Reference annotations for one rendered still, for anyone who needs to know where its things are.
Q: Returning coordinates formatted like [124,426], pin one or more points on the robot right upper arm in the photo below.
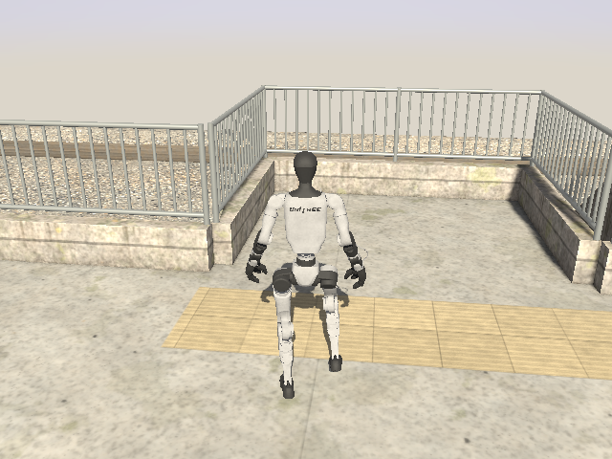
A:
[336,203]

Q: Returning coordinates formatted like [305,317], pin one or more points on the robot right hand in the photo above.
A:
[360,274]

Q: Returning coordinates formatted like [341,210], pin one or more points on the left robot forearm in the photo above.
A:
[256,252]

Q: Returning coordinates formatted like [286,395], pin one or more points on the robot left upper arm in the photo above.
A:
[275,202]

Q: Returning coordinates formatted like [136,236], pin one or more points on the robot torso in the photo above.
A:
[305,226]

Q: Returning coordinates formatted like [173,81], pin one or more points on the right robot forearm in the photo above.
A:
[353,254]

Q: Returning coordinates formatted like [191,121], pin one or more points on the robot left hand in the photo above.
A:
[257,269]

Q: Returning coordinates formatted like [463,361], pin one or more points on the right robot shin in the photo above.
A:
[332,321]

